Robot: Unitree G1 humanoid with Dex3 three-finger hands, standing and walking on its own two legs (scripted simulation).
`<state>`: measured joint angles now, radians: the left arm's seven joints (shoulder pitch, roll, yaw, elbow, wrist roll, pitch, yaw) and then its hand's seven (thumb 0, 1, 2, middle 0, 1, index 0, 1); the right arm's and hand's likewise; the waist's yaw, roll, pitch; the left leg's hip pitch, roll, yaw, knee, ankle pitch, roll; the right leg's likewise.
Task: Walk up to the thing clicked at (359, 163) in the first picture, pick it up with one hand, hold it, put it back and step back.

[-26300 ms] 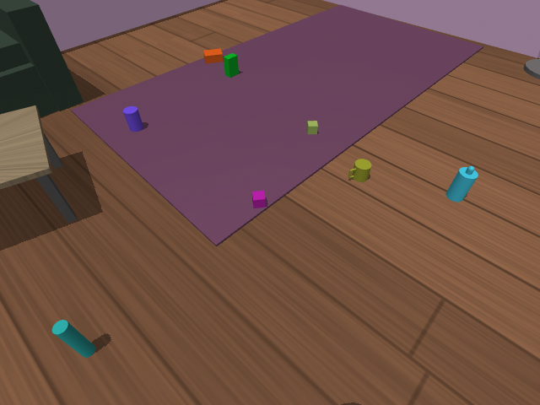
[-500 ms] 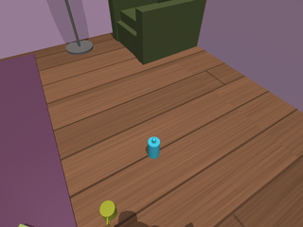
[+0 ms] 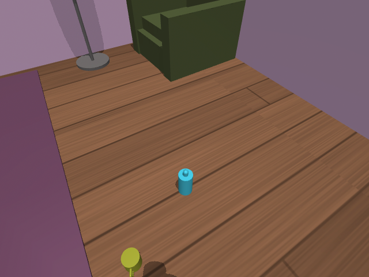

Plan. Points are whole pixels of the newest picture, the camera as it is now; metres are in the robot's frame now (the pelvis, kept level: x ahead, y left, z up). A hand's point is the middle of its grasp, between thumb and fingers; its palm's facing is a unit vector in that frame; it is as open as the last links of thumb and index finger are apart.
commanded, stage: stand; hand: left
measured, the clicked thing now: (131, 263) +0.36 +0.25 -0.73
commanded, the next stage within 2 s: walk up in 0.10 s
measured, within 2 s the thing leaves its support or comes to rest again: neither
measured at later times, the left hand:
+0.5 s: hand out of the picture -0.03 +0.24 -0.16, palm faces -0.01 -0.90 -0.43, open 7.4 cm
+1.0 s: hand out of the picture -0.13 +0.27 -0.16, palm faces +0.07 -0.91 -0.40, open 7.4 cm
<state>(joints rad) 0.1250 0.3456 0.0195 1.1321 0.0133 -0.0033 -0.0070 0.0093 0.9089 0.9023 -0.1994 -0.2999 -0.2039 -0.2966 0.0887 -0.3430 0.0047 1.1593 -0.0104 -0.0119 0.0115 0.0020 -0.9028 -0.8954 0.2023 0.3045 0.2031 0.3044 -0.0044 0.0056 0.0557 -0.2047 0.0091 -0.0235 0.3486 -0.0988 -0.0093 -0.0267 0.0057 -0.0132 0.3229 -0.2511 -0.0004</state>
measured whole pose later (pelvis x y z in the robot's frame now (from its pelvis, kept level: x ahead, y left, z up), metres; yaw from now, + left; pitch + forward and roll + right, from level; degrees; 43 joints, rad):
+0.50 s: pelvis -0.08 -0.03 -0.02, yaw +0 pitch -1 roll +2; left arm 0.16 0.35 0.07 0.96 0.04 0.05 0.01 0.01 0.91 0.90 -0.20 -0.30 -0.21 -0.30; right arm 0.03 -0.40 -0.05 0.96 0.00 0.07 -0.01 0.00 -0.90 -0.90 0.20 0.30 0.20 0.30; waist 0.03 0.03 0.19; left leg -0.54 -0.12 -0.13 1.06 -0.48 0.01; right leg -0.29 0.00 0.00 0.65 -0.34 -0.05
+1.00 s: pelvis -0.21 -0.01 -0.02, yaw +2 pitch -2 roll -1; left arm 0.17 0.39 0.09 0.84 0.00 0.05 0.03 0.01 0.91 0.90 -0.20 -0.30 -0.21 -0.30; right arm 0.08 -0.36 -0.03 0.87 -0.04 0.06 0.00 0.00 -0.90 -0.90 0.21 0.31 0.21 0.30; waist 0.02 0.00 0.16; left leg -0.32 0.03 -0.02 0.58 -0.23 0.01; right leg -0.39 0.08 0.09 1.11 -0.52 0.01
